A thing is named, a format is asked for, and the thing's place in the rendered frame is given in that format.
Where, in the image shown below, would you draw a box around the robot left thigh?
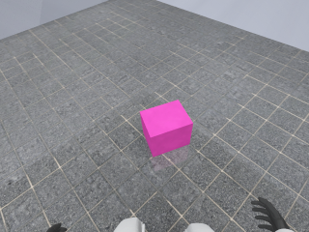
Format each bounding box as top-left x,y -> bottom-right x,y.
114,217 -> 146,232

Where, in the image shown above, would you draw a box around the robot right hand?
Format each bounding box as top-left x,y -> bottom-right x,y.
251,196 -> 291,232

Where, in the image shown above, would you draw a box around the carton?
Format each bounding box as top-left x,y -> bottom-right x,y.
140,100 -> 193,157

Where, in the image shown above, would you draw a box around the robot left hand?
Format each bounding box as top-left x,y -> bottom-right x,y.
46,222 -> 68,232

